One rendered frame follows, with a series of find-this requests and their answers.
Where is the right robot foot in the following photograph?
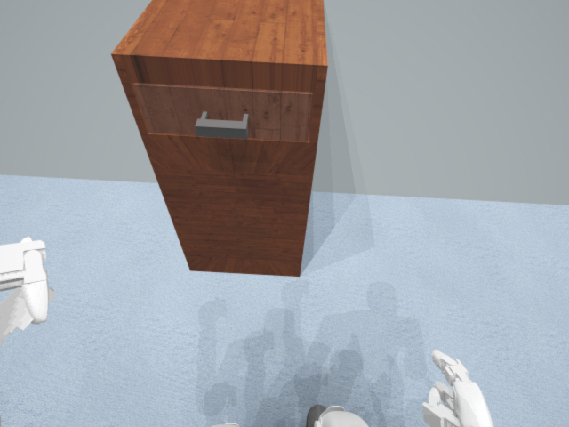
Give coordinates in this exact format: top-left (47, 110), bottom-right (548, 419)
top-left (306, 405), bottom-right (326, 427)

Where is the robot right shin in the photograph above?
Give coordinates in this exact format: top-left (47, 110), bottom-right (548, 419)
top-left (320, 406), bottom-right (345, 417)

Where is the robot right hand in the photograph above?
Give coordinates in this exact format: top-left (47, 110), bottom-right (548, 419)
top-left (422, 350), bottom-right (493, 427)

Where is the robot left hand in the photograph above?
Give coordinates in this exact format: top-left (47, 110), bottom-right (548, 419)
top-left (0, 237), bottom-right (56, 347)

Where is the handle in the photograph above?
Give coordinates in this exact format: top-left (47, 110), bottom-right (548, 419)
top-left (195, 111), bottom-right (249, 139)

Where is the cabinet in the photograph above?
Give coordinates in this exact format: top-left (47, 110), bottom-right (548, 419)
top-left (111, 0), bottom-right (328, 277)

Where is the drawer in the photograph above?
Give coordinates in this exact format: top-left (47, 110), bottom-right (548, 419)
top-left (134, 83), bottom-right (312, 141)

